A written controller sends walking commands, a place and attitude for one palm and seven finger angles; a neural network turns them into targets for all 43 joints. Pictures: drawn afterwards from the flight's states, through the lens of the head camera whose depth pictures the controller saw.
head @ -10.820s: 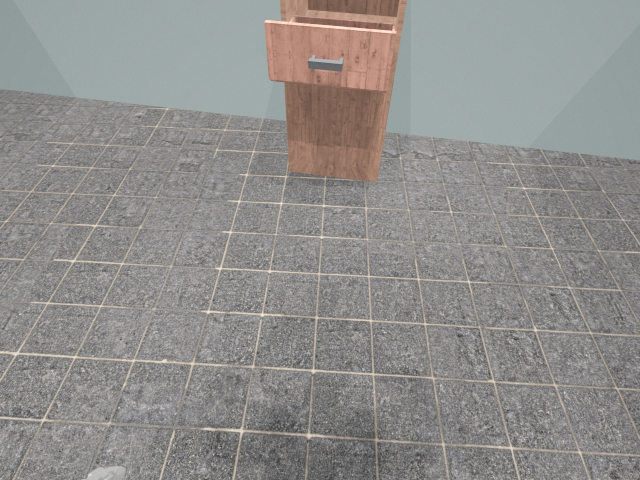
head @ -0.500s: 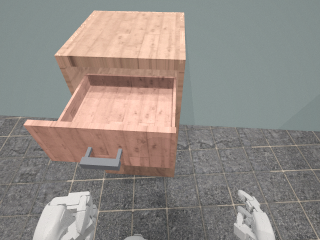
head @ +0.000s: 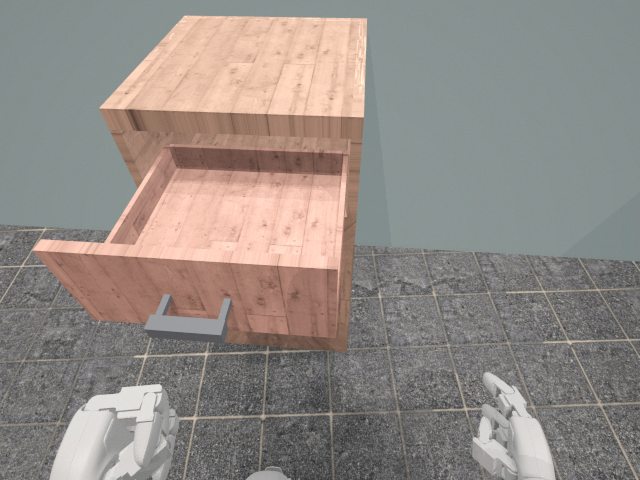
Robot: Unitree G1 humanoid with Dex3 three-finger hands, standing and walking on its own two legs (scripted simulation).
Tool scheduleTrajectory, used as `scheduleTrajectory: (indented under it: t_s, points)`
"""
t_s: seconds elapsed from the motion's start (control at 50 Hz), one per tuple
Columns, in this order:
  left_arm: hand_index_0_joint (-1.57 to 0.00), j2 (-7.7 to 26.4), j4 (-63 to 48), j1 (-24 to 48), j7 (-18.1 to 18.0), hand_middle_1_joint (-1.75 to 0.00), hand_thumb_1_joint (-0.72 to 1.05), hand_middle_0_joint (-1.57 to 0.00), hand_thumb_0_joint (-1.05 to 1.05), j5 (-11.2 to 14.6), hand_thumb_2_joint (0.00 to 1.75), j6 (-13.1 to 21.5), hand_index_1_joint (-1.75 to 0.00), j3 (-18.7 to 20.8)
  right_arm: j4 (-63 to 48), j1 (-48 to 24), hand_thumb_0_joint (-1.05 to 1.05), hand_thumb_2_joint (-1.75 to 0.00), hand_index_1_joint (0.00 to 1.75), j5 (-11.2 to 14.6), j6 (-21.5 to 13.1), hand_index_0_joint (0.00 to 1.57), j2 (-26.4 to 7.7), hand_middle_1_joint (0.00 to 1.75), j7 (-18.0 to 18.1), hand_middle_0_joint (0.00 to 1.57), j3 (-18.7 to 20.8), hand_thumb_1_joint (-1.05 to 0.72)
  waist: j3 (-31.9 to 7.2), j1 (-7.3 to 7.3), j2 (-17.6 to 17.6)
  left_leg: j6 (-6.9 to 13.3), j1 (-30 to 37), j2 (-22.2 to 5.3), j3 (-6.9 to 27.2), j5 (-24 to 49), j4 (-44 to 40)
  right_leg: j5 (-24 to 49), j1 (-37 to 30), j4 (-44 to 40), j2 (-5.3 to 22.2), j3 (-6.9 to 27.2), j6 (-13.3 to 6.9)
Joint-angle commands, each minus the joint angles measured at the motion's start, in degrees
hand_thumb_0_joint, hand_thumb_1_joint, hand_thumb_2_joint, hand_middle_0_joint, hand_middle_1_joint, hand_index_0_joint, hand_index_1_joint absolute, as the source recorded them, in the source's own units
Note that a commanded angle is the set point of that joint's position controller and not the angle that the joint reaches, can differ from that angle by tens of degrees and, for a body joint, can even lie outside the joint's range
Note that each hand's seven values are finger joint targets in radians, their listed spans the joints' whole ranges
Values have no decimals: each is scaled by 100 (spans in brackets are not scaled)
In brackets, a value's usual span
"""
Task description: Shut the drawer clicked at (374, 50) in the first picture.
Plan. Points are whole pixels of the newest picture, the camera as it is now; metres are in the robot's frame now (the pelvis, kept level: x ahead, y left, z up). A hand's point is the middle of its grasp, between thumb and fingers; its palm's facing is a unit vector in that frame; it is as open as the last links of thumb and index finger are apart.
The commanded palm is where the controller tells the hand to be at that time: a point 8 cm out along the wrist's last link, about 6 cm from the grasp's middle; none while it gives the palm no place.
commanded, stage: bring the fist close to the handle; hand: left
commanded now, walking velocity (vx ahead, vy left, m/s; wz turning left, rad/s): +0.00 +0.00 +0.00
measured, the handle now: (191, 315) +0.33 +0.21 +0.00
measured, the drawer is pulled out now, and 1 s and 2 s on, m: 0.28 0.28 0.26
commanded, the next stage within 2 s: push the drawer shut in 1.22 s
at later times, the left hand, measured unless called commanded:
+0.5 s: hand (185, 415) +0.19 +0.17 +0.03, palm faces -0.01 -1.00 -0.05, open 3.3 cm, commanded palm +0.17 +0.23 +0.03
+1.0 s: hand (191, 400) +0.22 +0.18 +0.00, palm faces -0.03 -1.00 -0.02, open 3.3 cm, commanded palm +0.19 +0.24 +0.00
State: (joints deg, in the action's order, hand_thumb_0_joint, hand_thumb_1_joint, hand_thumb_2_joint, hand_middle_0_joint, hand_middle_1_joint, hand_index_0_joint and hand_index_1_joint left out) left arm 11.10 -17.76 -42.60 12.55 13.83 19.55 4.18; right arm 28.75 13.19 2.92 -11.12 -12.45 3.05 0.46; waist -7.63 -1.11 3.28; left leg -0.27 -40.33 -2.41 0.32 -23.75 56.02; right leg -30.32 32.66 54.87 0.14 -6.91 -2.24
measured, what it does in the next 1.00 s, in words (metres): stands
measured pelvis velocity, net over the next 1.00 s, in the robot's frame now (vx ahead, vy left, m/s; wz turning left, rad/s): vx -0.01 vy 0.02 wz -0.03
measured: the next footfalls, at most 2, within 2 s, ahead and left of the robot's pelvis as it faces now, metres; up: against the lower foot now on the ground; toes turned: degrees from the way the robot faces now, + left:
none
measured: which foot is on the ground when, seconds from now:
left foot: down 0.00-1.00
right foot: down 0.00-1.00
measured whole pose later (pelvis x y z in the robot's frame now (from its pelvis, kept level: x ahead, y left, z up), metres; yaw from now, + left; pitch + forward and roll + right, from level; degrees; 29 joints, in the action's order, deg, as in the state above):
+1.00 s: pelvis -0.01 +0.02 -0.05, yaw -2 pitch +17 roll -3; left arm 11.5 -3.1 -23.8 8.7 12.1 24.1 4.3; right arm 29.3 12.0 0.8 -6.2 -12.7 2.0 -0.1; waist -9.5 1.3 2.1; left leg 1.5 -59.5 -2.9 0.0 -28.0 70.2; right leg -34.0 51.3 68.2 0.3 -6.1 -0.9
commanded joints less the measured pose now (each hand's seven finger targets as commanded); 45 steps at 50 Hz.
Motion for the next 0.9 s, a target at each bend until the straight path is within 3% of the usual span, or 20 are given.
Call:
scheduleTrajectory:
  t_s: [0.0,0.06,0.1,0.14,0.18,0.24,0.26,0.32,0.6,0.68,0.8,0.88]
  points:
    - [-140,642,-849,248,71,-160,90,-140,0,98,90,474,-160,542,-895,-480,0,-90,30,4,-321,20,-582,30,44,20,274,-90,-344,155,-426,248,606,229,62,858,-505,1283,231,-1162,7,634,210]
    - [-140,588,-806,464,74,-160,90,-140,0,80,90,541,-160,438,-885,-524,0,-90,30,-20,-332,20,-600,30,38,20,259,-90,-446,143,-186,255,625,229,77,964,-485,1402,254,-1044,-12,583,177]
    - [-140,580,-542,294,60,-160,90,-140,0,96,90,523,-160,542,-864,-501,0,-90,30,-19,-297,20,-589,30,26,20,288,-90,-535,100,-360,243,589,223,76,1073,-472,1598,209,-966,-22,539,181]
    - [-140,421,-622,507,79,-160,90,-140,0,71,90,555,-160,299,-894,-508,0,-90,30,-35,-301,20,-603,30,1,20,275,-90,-600,146,-200,246,615,235,69,1142,-438,1713,269,-871,-12,511,186]
    - [-140,415,-372,466,22,-160,90,-140,0,30,90,519,-160,327,-871,-507,0,-90,30,-47,-250,20,-603,30,-4,20,290,-90,-542,158,-394,243,501,222,84,1078,-427,1632,338,-838,-35,481,187]
    - [-140,438,-422,680,-42,-160,90,-140,0,-3,90,605,-160,287,-900,-503,0,-90,30,-77,-211,20,-616,30,-6,20,294,-90,-662,162,-290,237,418,213,85,1022,-351,1519,475,-700,-40,467,178]
    - [-140,580,-351,740,-103,-160,90,-140,0,-36,90,628,-160,447,-849,-520,0,-90,30,-91,-181,20,-619,30,4,20,307,-90,-692,145,-321,241,356,207,88,1056,-307,1545,459,-665,-48,483,166]
    - [-140,457,-312,763,-137,-160,90,-140,0,-40,90,748,-160,383,-862,-494,0,-90,30,-97,-139,20,-604,30,-17,20,314,-90,-874,147,-205,222,353,192,65,1145,-216,1647,573,-482,-62,421,153]
    - [-140,519,261,1648,-149,-160,90,-140,0,-23,90,903,-160,405,-770,-472,0,-90,30,-153,-16,20,-714,30,20,20,290,-90,-1095,282,-244,210,-249,127,163,688,240,993,1270,-67,-109,456,122]
    - [-140,531,354,1636,-172,-160,90,-140,0,-30,90,890,-160,452,-776,-471,0,-90,30,-164,29,20,-730,30,-1,20,298,-90,-1323,215,-100,203,-267,122,161,781,308,1082,1306,83,-109,412,99]
    - [-140,514,561,2131,-260,-160,90,-140,0,-80,90,942,-160,366,-764,-452,0,-90,30,-203,89,20,-780,30,-39,20,266,-90,-1287,291,-104,196,-502,108,229,521,444,760,1672,251,-130,371,84]
    - [-140,602,227,1951,-343,-160,90,-140,0,-83,90,931,-160,406,-881,-445,0,-90,30,-185,144,20,-773,30,-61,20,272,-90,-1558,187,39,193,-310,92,243,629,334,797,1535,265,-140,342,57]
